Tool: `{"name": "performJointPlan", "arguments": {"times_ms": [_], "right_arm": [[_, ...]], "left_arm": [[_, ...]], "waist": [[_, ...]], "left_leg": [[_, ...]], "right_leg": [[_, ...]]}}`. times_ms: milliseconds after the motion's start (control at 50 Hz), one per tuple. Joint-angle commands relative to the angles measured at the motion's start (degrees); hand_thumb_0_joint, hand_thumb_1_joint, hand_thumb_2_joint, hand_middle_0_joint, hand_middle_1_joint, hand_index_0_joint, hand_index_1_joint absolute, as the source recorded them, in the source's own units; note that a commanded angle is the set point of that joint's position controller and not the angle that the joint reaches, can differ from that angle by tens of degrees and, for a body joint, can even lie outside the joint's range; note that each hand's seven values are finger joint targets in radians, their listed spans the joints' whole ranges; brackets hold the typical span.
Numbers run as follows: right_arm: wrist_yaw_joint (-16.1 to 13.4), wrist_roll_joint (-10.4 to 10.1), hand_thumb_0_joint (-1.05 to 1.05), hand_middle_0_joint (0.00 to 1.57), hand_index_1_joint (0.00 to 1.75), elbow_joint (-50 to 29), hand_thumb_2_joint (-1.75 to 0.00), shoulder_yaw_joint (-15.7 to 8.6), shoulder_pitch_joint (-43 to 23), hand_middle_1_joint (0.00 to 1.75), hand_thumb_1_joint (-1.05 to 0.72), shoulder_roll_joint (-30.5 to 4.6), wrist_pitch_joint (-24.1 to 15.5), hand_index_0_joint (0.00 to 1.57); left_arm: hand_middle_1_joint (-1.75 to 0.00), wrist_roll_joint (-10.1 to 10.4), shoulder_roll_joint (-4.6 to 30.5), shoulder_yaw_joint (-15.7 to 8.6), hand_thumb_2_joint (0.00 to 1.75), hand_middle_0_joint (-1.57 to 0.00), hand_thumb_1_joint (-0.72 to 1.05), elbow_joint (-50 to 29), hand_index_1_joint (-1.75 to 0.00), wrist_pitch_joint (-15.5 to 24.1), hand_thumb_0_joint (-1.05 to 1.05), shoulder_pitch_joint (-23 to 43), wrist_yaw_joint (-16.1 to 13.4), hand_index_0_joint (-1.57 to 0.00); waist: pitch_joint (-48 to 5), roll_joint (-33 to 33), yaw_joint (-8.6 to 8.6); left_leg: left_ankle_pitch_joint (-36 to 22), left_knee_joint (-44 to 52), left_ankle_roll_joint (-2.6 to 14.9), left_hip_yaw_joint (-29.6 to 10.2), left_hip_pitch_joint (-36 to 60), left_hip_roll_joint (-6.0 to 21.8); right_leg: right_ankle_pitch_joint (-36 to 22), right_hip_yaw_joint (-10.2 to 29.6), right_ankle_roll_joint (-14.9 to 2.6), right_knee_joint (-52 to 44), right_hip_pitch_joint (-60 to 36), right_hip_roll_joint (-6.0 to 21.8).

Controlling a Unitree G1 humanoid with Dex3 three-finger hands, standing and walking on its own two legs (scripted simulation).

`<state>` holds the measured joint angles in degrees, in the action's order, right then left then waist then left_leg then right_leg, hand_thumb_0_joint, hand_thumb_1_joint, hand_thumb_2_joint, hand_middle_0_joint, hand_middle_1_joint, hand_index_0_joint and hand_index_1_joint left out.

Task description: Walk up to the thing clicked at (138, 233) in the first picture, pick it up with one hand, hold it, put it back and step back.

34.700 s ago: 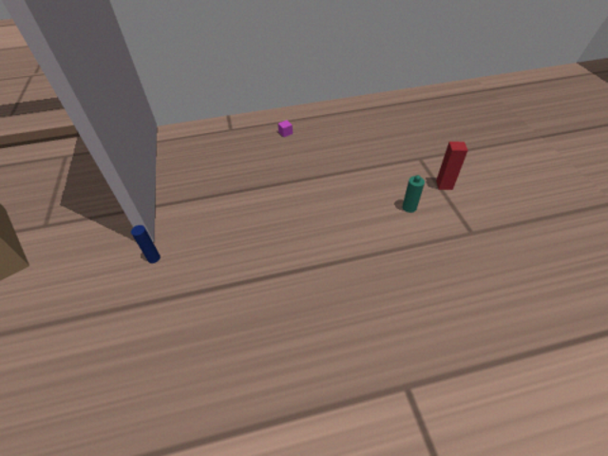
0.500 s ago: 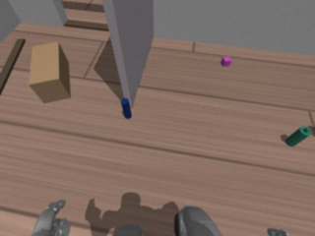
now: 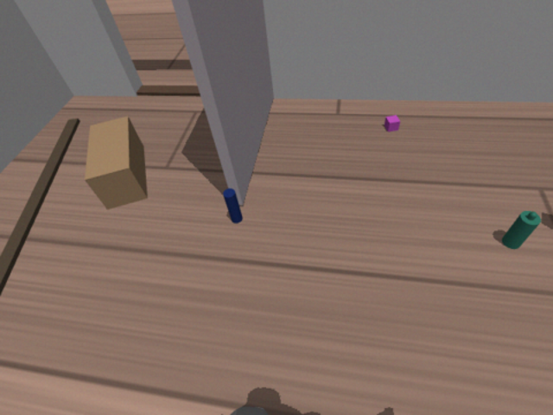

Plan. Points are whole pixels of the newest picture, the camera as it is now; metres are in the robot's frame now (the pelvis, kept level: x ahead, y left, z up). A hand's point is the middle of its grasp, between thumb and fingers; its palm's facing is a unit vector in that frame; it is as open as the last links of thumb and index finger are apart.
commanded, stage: step back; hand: left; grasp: from the side
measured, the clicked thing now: (233, 206) +1.02 +0.31 -0.67
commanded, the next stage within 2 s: stand in 0.90 s
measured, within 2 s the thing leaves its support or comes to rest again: neither
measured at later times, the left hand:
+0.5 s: hand out of the picture +0.07 +0.27 -0.14, palm faces +0.06 -0.92 -0.39, open 7.3 cm
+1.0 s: hand out of the picture +0.14 +0.31 -0.15, palm faces +0.06 -0.93 -0.35, open 7.3 cm
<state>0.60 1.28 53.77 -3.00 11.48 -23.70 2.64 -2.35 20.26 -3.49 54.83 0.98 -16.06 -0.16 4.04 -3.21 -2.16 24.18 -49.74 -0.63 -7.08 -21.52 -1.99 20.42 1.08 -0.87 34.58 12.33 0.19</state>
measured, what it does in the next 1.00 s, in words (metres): steps on the spot: left foot, then right foot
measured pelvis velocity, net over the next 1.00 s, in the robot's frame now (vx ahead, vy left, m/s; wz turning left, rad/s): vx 0.05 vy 0.04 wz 0.05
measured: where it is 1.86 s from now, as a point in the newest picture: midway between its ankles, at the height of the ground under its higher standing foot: outside the picture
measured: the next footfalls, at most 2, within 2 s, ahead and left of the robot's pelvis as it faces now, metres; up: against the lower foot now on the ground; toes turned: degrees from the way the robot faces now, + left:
left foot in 0.10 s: +0.03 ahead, +0.14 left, +0.00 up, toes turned +1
right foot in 0.38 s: +0.10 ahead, -0.10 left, +0.00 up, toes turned +0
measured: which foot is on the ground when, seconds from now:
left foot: up 0.00-0.08, down 0.10-0.40, up 0.42-0.66, down 0.68-1.00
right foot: down 0.00-0.14, up 0.16-0.36, down 0.38-1.00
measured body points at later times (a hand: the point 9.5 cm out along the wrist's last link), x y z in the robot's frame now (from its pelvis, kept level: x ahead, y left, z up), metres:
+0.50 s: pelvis +0.01 +0.00 +0.00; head +0.02 -0.01 +0.45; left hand +0.07 +0.31 -0.12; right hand +0.09 -0.31 -0.14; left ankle +0.00 +0.13 -0.71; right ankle +0.06 -0.10 -0.73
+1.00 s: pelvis +0.05 +0.04 +0.01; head +0.08 +0.05 +0.45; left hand +0.14 +0.35 -0.12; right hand +0.18 -0.25 -0.12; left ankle +0.04 +0.16 -0.73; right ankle +0.06 -0.10 -0.73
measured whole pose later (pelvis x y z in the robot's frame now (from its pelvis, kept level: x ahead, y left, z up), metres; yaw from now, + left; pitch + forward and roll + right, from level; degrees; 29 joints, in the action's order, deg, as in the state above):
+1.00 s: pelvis +0.05 +0.04 +0.01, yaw +3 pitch -2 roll +0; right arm 0.3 0.4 60.9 -0.7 4.1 -19.3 -1.5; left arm 0.4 21.5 -0.8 60.8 0.5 -3.9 -0.2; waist 5.1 0.7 -1.0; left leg 17.1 -30.2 0.0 -0.1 -10.7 0.5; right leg 15.8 -1.4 2.3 28.8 10.5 3.1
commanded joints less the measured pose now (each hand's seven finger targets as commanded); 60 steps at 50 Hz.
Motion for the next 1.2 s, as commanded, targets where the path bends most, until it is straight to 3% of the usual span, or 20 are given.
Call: {"name": "performJointPlan", "arguments": {"times_ms": [0,60,80,120,140,220,280,340,360,380,400,440,580,640,680,700,720,820,940,1180], "right_arm": [[0.09,0.92,0.0,0.2,0.3,-5.87,-0.9,-2.44,-5.99,0.3,-0.9,-7.93,-3.26,0.2],[0.26,0.77,0.0,0.2,0.3,-3.1,-0.9,-3.52,-0.67,0.3,-0.9,-7.54,-4.24,0.2],[0.03,0.95,0.0,0.2,0.3,-1.83,-0.9,-4.32,1.89,0.3,-0.9,-8.98,-4.66,0.2],[-0.2,1.33,0.0,0.2,0.3,-2.36,-0.9,-6.12,5.42,0.3,-0.9,-16.97,-5.02,0.2],[0.01,0.72,0.0,0.2,0.3,-2.02,-0.9,-6.5,5.32,0.3,-0.9,-17.95,-4.78,0.2],[0.12,1.0,0.0,0.2,0.3,-3.56,-0.9,-4.42,-1.34,0.3,-0.9,-11.84,-4.68,0.2],[0.31,0.96,0.0,0.2,0.3,-3.73,-0.9,-4.0,-2.28,0.3,-0.9,-11.66,-4.29,0.2],[0.24,-0.02,0.0,0.2,0.3,-4.83,-0.9,-2.37,-5.66,0.3,-0.9,-8.03,-2.99,0.2],[-0.05,-0.23,0.0,0.2,0.3,-4.75,-0.9,-1.43,-4.58,0.3,-0.9,-5.47,-2.81,0.2],[-0.28,-0.57,0.0,0.2,0.3,-5.28,-0.9,-0.69,-3.27,0.3,-0.9,-3.01,-2.8,0.2],[-0.92,-0.07,0.0,0.2,0.3,-3.74,-0.9,-1.49,-1.12,0.3,-0.9,-5.61,-2.2,0.2],[-0.94,-0.07,0.0,0.2,0.3,-1.04,-0.9,-2.73,2.21,0.3,-0.9,-9.79,-2.25,0.2],[-0.66,0.13,0.0,0.2,0.3,1.07,-0.9,-2.03,2.19,0.3,-0.9,-7.24,-2.92,0.2],[-0.89,0.6,0.0,0.2,0.3,2.89,-0.9,-2.54,3.85,0.3,-0.9,-7.26,-3.62,0.2],[-1.46,1.22,0.0,0.2,0.3,2.04,-0.9,-3.31,1.08,0.3,-0.9,-11.0,-4.27,0.2],[-1.43,0.45,0.0,0.2,0.3,0.95,-0.9,-3.0,-3.72,0.3,-0.9,-12.25,-4.44,0.2],[-1.16,0.2,0.0,0.2,0.3,1.05,-0.9,-2.95,-5.74,0.3,-0.9,-13.18,-4.23,0.2],[-1.52,-0.52,0.0,0.2,0.3,3.07,-0.9,-1.72,-4.94,0.3,-0.9,-8.95,-3.91,0.2],[-1.4,-0.81,0.0,0.2,0.3,4.41,-0.9,-0.87,-6.96,0.3,-0.9,-10.06,-5.34,0.2],[-0.88,-1.04,0.0,0.2,0.3,5.91,-0.9,0.04,-10.75,0.3,-0.9,-8.02,-4.74,0.2]], "left_arm": [[-0.3,0.02,17.76,-4.89,0.9,-0.2,0.9,-4.51,-0.3,1.97,0.0,1.77,-1.05,-0.2],[-0.3,0.55,16.88,-3.59,0.9,-0.2,0.9,-5.48,-0.3,0.99,0.0,4.16,-0.62,-0.2],[-0.3,0.62,14.05,-2.51,0.9,-0.2,0.9,-5.85,-0.3,0.96,0.0,4.15,-0.6,-0.2],[-0.3,1.61,10.89,-1.59,0.9,-0.2,0.9,-7.16,-0.3,0.88,0.0,6.04,-0.74,-0.2],[-0.3,0.91,15.12,-2.62,0.9,-0.2,0.9,-6.49,-0.3,0.99,0.0,8.56,-1.05,-0.2],[-0.3,1.35,13.99,-2.48,0.9,-0.2,0.9,-4.17,-0.3,1.88,0.0,4.32,0.61,-0.2],[-0.3,1.43,12.71,-2.83,0.9,-0.2,0.9,-2.9,-0.3,2.1,0.0,4.27,0.79,-0.2],[-0.3,1.24,12.14,-3.11,0.9,-0.2,0.9,0.38,-0.3,2.49,0.0,-1.09,-0.33,-0.2],[-0.3,0.9,13.57,-3.55,0.9,-0.2,0.9,0.56,-0.3,2.72,0.0,-1.61,-0.85,-0.2],[-0.3,-0.09,17.7,-4.45,0.9,-0.2,0.9,0.28,-0.3,3.28,0.0,-2.18,-1.37,-0.2],[-0.3,0.02,20.44,-4.71,0.9,-0.2,0.9,-1.2,-0.3,3.22,0.0,2.51,-1.4,-0.2],[-0.3,0.09,19.01,-4.31,0.9,-0.2,0.9,-3.3,-0.3,3.08,0.0,9.85,-1.18,-0.2],[-0.3,0.82,16.42,-3.4,0.9,-0.2,0.9,-2.01,-0.3,3.0,0.0,10.47,-1.04,-0.2],[-0.3,1.37,14.75,-2.28,0.9,-0.2,0.9,-2.18,-0.3,1.97,0.0,12.07,-0.82,-0.2],[-0.3,2.26,11.03,-1.13,0.9,-0.2,0.9,-2.69,-0.3,1.5,0.0,10.83,-0.9,-0.2],[-0.3,2.87,10.67,-0.84,0.9,-0.2,0.9,-1.57,-0.3,1.12,0.0,10.21,-0.9,-0.2],[-0.3,2.73,12.16,-1.18,0.9,-0.2,0.9,-0.3,-0.3,0.98,0.0,10.28,-1.0,-0.2],[-0.3,2.44,14.44,-1.38,0.9,-0.2,0.9,1.13,-0.3,2.03,0.0,10.6,-1.25,-0.2],[-0.3,2.59,11.4,0.81,0.9,-0.2,0.9,3.67,-0.3,0.72,0.0,12.51,-0.77,-0.2],[-0.3,1.94,12.16,1.25,0.9,-0.2,0.9,6.78,-0.3,0.87,0.0,14.58,-0.1,-0.2]], "waist": [[-0.55,14.75,-1.95],[-3.16,12.5,1.36],[-5.7,8.32,2.69],[-6.09,-7.09,4.62],[-2.45,-3.78,5.68],[2.25,-4.39,2.17],[2.38,-6.75,2.43],[-1.33,-3.66,-1.81],[-2.75,1.16,-2.35],[-2.79,10.84,-2.42],[-2.29,9.12,-0.99],[2.06,7.3,1.54],[-3.41,11.98,1.25],[-5.13,9.83,3.31],[-7.44,-0.23,1.78],[-6.83,-1.57,-0.09],[-6.72,-2.1,0.19],[-10.48,0.12,1.29],[-8.96,0.12,1.95],[-5.28,1.66,1.94]], "left_leg": [[3.97,11.24,-0.31,4.67,-4.58,1.68],[-5.35,27.45,1.6,8.55,10.31,-0.35],[-9.48,28.21,2.98,3.61,18.86,1.47],[4.88,34.77,12.72,-24.85,25.26,20.47],[11.92,36.4,17.15,-26.94,15.59,23.39],[5.0,34.06,11.91,-9.8,9.23,13.93],[3.95,33.18,10.65,-6.54,1.46,12.15],[3.7,21.91,6.36,-0.63,-5.43,8.7],[4.46,15.4,4.64,1.26,-8.39,5.84],[5.04,4.74,2.01,1.68,-12.18,-0.69],[9.3,-1.07,1.44,-0.09,-7.29,0.33],[7.57,-2.72,1.03,-1.19,-2.32,3.51],[1.77,9.85,0.57,5.0,2.75,3.29],[-11.64,24.39,1.0,7.21,12.01,1.74],[-24.19,27.33,5.02,-7.04,13.59,12.38],[-21.46,27.63,8.63,-10.51,10.88,16.05],[-19.53,26.33,10.44,-8.73,5.54,16.33],[-34.9,19.33,2.85,2.46,9.26,7.82],[-41.36,25.04,3.78,-0.82,15.55,11.29],[-21.76,33.08,1.47,2.07,14.62,9.13]], "right_leg": [[-6.29,14.68,-9.6,-12.07,-6.04,14.69],[-11.05,9.2,-7.04,-4.88,-0.64,11.99],[-14.27,6.14,-4.61,1.96,4.41,9.34],[12.38,-3.98,-0.65,19.04,24.06,-1.14],[14.61,1.92,-0.89,21.86,20.46,2.3],[5.94,-0.45,-0.8,13.32,15.81,3.0],[2.15,-3.08,0.22,4.75,5.4,0.96],[-6.87,-3.95,0.11,-7.36,-9.74,-1.16],[-4.93,1.94,-0.48,-10.79,-13.19,1.58],[2.12,20.6,-3.43,-18.09,-11.9,12.91],[17.32,29.9,-8.76,-23.34,-1.31,21.67],[15.27,27.58,-12.53,-20.68,6.79,21.61],[-12.46,9.6,-8.31,-12.51,1.3,15.04],[-19.19,4.03,-4.91,-4.01,4.29,11.5],[-16.09,-0.93,-0.53,4.72,6.59,5.1],[-4.84,-3.0,0.4,3.29,5.61,1.43],[1.43,-2.12,0.03,1.3,-0.33,1.75],[-27.26,1.76,-1.93,-3.4,-7.31,7.32],[-23.24,0.46,0.11,-7.36,-5.62,5.37],[-17.56,2.0,0.42,-16.31,-7.44,7.14]]}}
